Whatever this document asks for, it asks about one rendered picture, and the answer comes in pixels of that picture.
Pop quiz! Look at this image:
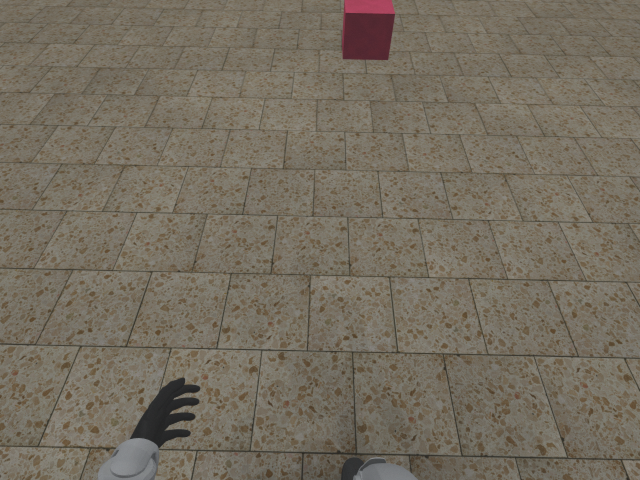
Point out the left robot forearm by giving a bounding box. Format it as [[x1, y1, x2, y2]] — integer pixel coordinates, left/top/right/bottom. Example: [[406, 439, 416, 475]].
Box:
[[97, 438, 159, 480]]

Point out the carton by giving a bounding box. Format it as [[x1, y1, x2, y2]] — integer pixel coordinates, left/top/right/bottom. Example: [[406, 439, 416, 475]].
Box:
[[342, 0, 395, 60]]

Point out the right robot shin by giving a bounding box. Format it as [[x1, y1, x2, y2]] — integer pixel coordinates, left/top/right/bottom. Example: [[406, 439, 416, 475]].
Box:
[[357, 457, 386, 474]]

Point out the robot left hand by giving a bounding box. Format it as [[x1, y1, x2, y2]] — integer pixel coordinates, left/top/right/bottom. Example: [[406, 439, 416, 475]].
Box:
[[130, 378, 200, 448]]

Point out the robot right foot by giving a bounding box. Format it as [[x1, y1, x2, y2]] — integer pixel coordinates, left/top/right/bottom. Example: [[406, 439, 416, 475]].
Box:
[[341, 457, 364, 480]]

